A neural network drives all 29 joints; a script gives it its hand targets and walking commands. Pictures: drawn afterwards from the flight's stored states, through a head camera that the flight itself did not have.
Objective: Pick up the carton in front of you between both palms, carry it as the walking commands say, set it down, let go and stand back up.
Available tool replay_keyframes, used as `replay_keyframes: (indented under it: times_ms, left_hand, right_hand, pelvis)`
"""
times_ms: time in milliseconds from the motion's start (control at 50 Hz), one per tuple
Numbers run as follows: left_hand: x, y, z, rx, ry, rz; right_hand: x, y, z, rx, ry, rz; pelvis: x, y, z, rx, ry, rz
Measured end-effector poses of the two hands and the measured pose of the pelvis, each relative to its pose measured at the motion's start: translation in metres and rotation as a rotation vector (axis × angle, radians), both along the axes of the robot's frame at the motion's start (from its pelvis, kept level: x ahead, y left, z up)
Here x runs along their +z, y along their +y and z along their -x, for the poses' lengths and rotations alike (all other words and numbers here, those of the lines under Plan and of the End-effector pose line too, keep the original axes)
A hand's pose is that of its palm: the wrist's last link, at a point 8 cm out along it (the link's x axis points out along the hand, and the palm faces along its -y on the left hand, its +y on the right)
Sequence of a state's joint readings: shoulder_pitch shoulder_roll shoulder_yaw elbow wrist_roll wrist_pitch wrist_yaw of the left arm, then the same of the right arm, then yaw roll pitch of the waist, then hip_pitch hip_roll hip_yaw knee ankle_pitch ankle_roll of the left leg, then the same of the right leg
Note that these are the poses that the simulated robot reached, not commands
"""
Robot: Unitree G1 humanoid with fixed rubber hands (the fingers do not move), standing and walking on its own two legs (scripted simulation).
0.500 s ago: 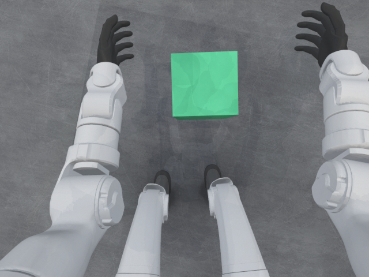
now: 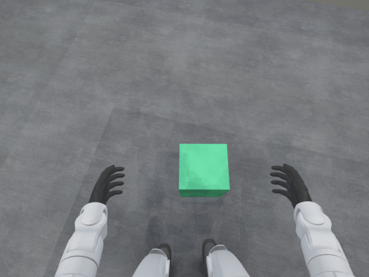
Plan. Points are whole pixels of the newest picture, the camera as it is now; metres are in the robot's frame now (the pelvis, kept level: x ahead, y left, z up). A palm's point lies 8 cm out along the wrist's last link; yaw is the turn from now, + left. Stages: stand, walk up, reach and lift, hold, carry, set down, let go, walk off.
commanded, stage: let go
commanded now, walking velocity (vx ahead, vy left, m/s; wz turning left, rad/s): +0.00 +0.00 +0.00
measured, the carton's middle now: (201, 172) +0.46 -0.07 -0.62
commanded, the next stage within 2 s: stand in 0.70 s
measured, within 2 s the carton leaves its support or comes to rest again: neither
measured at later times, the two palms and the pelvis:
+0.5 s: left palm (59, 241) +0.19 +0.25 -0.04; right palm (303, 241) +0.19 -0.21 -0.04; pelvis +0.03 +0.02 +0.03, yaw -1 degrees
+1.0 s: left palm (39, 256) +0.17 +0.30 -0.06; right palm (332, 245) +0.18 -0.28 -0.06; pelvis +0.04 +0.01 +0.02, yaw +0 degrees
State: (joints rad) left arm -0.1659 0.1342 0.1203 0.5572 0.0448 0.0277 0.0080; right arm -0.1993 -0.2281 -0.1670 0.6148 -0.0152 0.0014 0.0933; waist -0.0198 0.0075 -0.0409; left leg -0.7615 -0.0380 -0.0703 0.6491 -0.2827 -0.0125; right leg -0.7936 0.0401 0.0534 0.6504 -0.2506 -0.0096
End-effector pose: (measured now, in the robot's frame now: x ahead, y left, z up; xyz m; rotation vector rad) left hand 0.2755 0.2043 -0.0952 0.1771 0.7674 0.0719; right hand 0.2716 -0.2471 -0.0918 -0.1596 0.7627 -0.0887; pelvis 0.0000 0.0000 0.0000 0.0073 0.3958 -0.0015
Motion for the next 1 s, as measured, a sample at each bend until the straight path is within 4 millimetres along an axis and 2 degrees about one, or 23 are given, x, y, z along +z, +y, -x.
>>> replay_keyframes:
  times_ms: [160,300,440,700,740,880,1000]
  left_hand:
    - [0.032,0.027,0.052,0.001,0.013,0.001]
    - [0.05,0.044,0.081,-0.002,0.016,-0.002]
    - [0.056,0.048,0.085,-0.008,0.02,0.002]
    - [0.056,0.039,0.084,-0.007,0.029,0.004]
    - [0.05,0.044,0.087,0.002,0.045,-0.036]
    - [0.036,0.08,0.106,0.053,0.127,-0.161]
    - [0.034,0.092,0.109,0.071,0.161,-0.195]
  right_hand:
    - [0.03,0.018,0.056,0.003,0.019,-0.002]
    - [0.048,0.03,0.082,0.008,0.022,-0.002]
    - [0.053,0.034,0.085,0.017,0.029,-0.001]
    - [0.052,0.029,0.086,0.011,0.047,0.007]
    - [0.049,0.021,0.086,0.001,0.048,0.048]
    - [0.039,-0.017,0.092,-0.02,0.087,0.162]
    - [0.035,-0.03,0.093,-0.021,0.122,0.191]
  pelvis:
    - [0.019,0.011,-0.016,0.0,-0.193,0.01]
    - [0.027,0.018,-0.027,-0.004,-0.339,0.016]
    - [0.027,0.022,-0.029,-0.005,-0.434,0.017]
    - [0.026,0.016,-0.028,-0.01,-0.475,0.017]
    - [0.025,0.014,-0.029,-0.005,-0.451,0.018]
    - [0.02,0.01,-0.033,0.004,-0.403,0.016]
    - [0.021,0.008,-0.039,0.009,-0.393,0.013]
